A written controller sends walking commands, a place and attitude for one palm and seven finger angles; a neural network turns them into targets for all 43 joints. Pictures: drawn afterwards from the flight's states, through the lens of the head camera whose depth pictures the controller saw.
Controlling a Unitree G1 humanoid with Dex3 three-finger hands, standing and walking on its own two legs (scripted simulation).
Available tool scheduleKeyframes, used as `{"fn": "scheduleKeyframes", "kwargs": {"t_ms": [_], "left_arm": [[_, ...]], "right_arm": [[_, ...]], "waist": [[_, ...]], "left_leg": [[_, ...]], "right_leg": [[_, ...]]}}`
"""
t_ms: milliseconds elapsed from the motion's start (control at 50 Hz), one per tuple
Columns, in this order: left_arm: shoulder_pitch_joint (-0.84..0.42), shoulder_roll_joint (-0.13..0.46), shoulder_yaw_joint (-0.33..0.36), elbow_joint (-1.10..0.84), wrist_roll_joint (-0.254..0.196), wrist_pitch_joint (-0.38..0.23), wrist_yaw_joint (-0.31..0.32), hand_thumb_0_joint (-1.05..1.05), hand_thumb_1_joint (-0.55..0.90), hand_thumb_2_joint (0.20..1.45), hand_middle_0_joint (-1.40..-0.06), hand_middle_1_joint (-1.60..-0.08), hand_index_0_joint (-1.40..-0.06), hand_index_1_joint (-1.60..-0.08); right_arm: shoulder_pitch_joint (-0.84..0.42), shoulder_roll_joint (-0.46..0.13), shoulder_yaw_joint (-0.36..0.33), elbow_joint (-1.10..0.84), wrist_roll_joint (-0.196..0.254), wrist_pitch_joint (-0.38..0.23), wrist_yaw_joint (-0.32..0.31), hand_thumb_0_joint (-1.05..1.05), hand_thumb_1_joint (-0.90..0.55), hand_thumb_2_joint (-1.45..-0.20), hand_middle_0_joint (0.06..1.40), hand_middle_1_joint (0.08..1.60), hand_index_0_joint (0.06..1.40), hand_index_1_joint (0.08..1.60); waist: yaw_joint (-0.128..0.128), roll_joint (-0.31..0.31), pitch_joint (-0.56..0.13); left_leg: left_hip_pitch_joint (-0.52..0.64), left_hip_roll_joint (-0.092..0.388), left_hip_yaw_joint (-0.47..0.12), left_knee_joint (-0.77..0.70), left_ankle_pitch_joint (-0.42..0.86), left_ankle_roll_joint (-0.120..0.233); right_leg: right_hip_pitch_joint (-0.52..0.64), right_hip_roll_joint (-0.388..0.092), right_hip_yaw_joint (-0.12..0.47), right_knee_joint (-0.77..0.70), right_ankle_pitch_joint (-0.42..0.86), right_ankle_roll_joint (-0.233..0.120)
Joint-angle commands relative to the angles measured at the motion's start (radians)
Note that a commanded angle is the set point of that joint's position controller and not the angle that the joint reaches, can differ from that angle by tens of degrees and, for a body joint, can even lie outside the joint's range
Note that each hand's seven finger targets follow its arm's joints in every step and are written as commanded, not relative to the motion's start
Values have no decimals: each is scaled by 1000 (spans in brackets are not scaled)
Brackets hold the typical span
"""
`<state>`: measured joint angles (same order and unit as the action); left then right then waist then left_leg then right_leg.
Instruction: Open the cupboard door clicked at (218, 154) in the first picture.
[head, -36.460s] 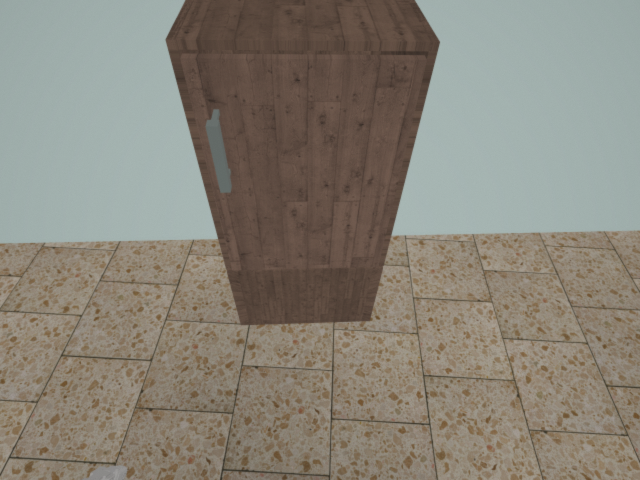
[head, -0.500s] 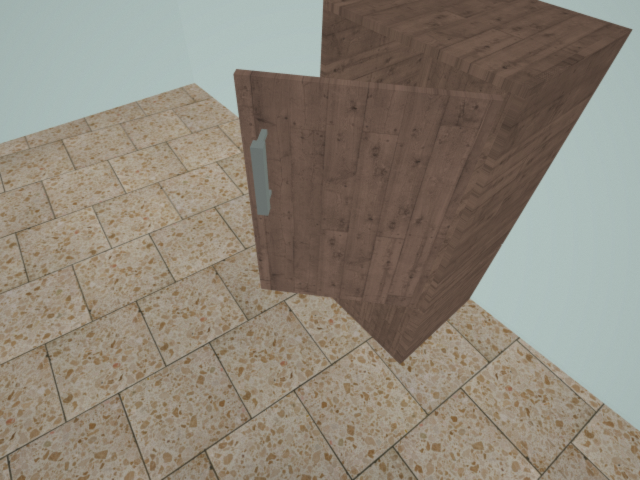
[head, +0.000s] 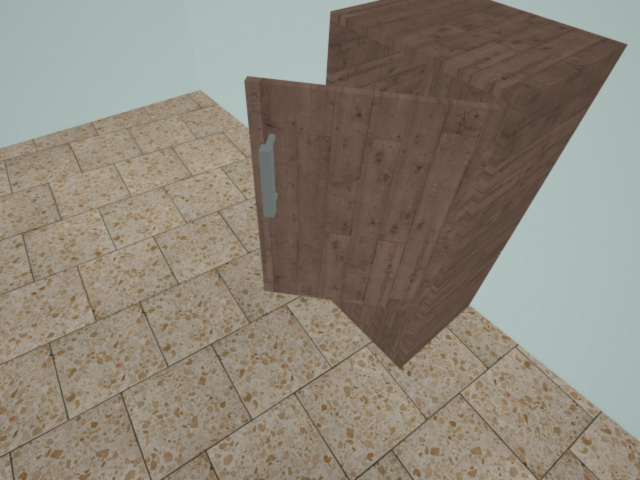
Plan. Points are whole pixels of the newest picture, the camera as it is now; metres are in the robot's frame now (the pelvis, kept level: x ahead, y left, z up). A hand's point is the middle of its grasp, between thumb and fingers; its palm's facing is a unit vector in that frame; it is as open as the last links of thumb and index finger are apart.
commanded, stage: come to a stop and stand still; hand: left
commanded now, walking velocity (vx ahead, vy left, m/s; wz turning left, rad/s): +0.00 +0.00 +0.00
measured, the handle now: (270, 176) +0.62 +0.14 +0.01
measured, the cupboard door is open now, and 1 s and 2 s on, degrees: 42 42 42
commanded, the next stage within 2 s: look again from close up in 0.10 s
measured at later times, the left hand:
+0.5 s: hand out of the picture -0.02 +0.16 -0.18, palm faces +0.02 -0.99 -0.15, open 7.4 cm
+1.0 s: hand out of the picture -0.01 +0.15 -0.18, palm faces +0.01 -0.99 -0.16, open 7.4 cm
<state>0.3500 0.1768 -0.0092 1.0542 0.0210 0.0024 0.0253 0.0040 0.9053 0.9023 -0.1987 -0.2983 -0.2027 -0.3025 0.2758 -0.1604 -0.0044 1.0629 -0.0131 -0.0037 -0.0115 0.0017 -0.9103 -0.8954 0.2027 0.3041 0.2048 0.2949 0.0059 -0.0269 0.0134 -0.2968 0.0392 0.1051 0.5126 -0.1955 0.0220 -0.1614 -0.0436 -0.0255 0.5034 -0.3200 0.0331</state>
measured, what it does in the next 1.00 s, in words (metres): stands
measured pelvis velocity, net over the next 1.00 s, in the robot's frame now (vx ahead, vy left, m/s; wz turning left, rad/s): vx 0.02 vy -0.02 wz -0.03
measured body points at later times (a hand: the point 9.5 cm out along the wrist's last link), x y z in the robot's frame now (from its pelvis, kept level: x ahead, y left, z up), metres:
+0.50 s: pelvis +0.00 +0.00 +0.00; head +0.01 +0.01 +0.45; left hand -0.02 +0.21 -0.16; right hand +0.00 -0.22 -0.15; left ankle +0.05 +0.11 -0.73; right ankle -0.03 -0.14 -0.73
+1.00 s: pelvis +0.02 -0.02 +0.00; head +0.02 -0.01 +0.45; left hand -0.01 +0.20 -0.16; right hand +0.00 -0.24 -0.16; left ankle +0.05 +0.11 -0.73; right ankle -0.03 -0.14 -0.73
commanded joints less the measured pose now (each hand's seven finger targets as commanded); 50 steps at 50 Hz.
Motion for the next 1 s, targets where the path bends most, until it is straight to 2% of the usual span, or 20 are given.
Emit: {"fn": "scheduleKeyframes", "kwargs": {"t_ms": [0, 160, 200, 220, 360, 400, 440, 520, 680, 760, 800, 840, 880, 920, 940, 960, 980], "left_arm": [[65, 83, 20, -26, -2, -21, 10, 0, 900, 900, -200, -300, -200, -300], [77, 69, 18, -3, -2, -24, 12, 0, 900, 900, -200, -300, -200, -300], [80, 63, 18, 1, -3, -23, 12, 0, 900, 900, -200, -300, -200, -300], [82, 62, 17, 2, -1, -23, 13, 0, 900, 900, -200, -300, -200, -300], [87, 49, 19, 8, 0, -22, 13, 0, 900, 900, -200, -300, -200, -300], [91, 45, 19, 10, -1, -23, 13, 0, 900, 900, -200, -300, -200, -300], [90, 46, 20, 11, -1, -25, 13, 0, 900, 900, -200, -300, -200, -300], [92, 43, 20, 14, 0, -26, 14, 0, 900, 900, -200, -300, -200, -300], [90, 42, 18, 21, -2, -25, 15, 0, 900, 900, -200, -300, -200, -300], [92, 39, 19, 19, -2, -25, 15, 0, 900, 900, -200, -300, -200, -300], [94, 41, 25, 21, 1, -20, 8, 0, 900, 900, -200, -300, -200, -300], [88, 38, 34, 4, 7, -11, -3, 0, 900, 900, -200, -300, -200, -300], [99, 26, 42, -10, 12, -5, -13, 0, 900, 900, -200, -300, -200, -300], [128, 9, 43, -9, 15, -9, -20, 0, 900, 900, -200, -300, -200, -300], [146, 8, 45, -4, 15, -13, -21, 0, 900, 900, -200, -300, -200, -300], [165, 16, 47, 0, 13, -19, -21, 0, 900, 900, -200, -300, -200, -300], [179, 31, 50, 6, 11, -26, -18, 0, 900, 900, -200, -300, -200, -300]], "right_arm": [[33, -111, -23, -31, 3, -20, -4, 0, -900, -900, 200, 300, 200, 300], [41, -94, -22, -4, 5, -20, -6, 0, -900, -900, 200, 300, 200, 300], [43, -92, -22, 1, 4, -20, -6, 0, -900, -900, 200, 300, 200, 300], [48, -87, -23, 1, 5, -19, -7, 0, -900, -900, 200, 300, 200, 300], [54, -85, -24, 9, 4, -19, -8, 0, -900, -900, 200, 300, 200, 300], [56, -86, -25, 9, 3, -21, -9, 0, -900, -900, 200, 300, 200, 300], [59, -81, -24, 12, 4, -24, -9, 0, -900, -900, 200, 300, 200, 300], [65, -78, -23, 17, 5, -24, -11, 0, -900, -900, 200, 300, 200, 300], [62, -74, -20, 25, 5, -21, -10, 0, -900, -900, 200, 300, 200, 300], [63, -72, -20, 26, 4, -21, -11, 0, -900, -900, 200, 300, 200, 300], [77, -89, -28, 29, -1, -17, -11, 0, -900, -900, 200, 300, 200, 300], [82, -115, -42, 22, -5, -9, -10, 0, -900, -900, 200, 300, 200, 300], [80, -142, -56, 6, -9, -4, -9, 0, -900, -900, 200, 300, 200, 300], [69, -146, -63, -8, -10, -7, -8, 0, -900, -900, 200, 300, 200, 300], [62, -138, -61, -12, -10, -11, -7, 0, -900, -900, 200, 300, 200, 300], [50, -123, -60, -21, -10, -13, -6, 0, -900, -900, 200, 300, 200, 300], [33, -96, -55, -30, -8, -16, -3, 0, -900, -900, 200, 300, 200, 300]], "waist": [[-5, 31, 49], [-4, 12, 61], [-4, 30, 63], [-4, 17, 71], [-3, 39, 73], [-3, 27, 53], [-2, 39, 44], [-3, 11, 42], [-3, 22, 75], [-3, 20, 69], [-9, 32, 62], [-11, 83, 90], [-6, 132, 111], [10, 126, 99], [17, 107, 86], [28, 56, 92], [36, -14, 107]], "left_leg": [[50, 80, -122, -142, -56, 15], [57, 76, -112, -143, -48, 9], [61, 77, -113, -152, -63, 9], [55, 79, -115, -151, -64, 11], [49, 84, -122, -174, -91, 11], [66, 84, -119, -170, -71, 11], [76, 85, -115, -163, -30, 13], [86, 86, -110, -154, 8, 14], [83, 81, -107, -167, -22, 9], [90, 82, -106, -167, -20, 9], [102, 96, -115, -179, -169, 13], [67, 134, -152, -226, -353, 32], [13, 181, -203, -275, -491, 59], [-31, 194, -210, -267, -513, 75], [-47, 180, -189, -236, -491, 69], [-74, 149, -156, -179, -458, 56], [-113, 99, -106, -81, -392, 37]], "right_leg": [[-116, -50, 63, -124, 55, -56], [-117, -53, 67, -140, 56, -56], [-124, -53, 65, -141, 49, -56], [-120, -50, 64, -144, 51, -56], [-117, -45, 58, -137, 57, -54], [-112, -48, 57, -135, 70, -54], [-103, -50, 58, -134, 94, -54], [-98, -50, 58, -138, 108, -53], [-113, -53, 60, -150, 83, -53], [-113, -51, 62, -151, 86, -53], [-136, -31, 52, -123, -27, -61], [-180, 1, 25, -66, -131, -68], [-199, 29, -16, 10, -155, -71], [-161, 33, -33, 28, -128, -75], [-133, 24, -16, 0, -124, -81], [-109, 5, 31, -51, -147, -89], [-93, -36, 123, -121, -186, -110]]}}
